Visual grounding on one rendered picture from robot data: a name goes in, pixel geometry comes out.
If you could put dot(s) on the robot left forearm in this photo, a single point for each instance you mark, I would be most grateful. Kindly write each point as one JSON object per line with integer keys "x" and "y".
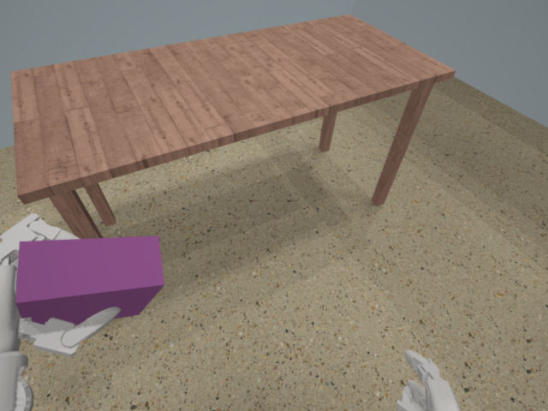
{"x": 16, "y": 393}

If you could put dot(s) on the robot right hand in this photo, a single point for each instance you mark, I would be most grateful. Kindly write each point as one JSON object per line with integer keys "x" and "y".
{"x": 437, "y": 394}

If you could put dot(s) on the robot left hand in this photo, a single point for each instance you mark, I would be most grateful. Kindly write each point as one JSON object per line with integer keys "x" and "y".
{"x": 55, "y": 336}

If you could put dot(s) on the table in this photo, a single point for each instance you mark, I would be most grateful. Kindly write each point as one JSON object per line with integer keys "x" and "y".
{"x": 87, "y": 121}

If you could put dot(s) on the sponge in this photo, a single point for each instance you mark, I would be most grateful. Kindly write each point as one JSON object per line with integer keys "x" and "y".
{"x": 74, "y": 279}

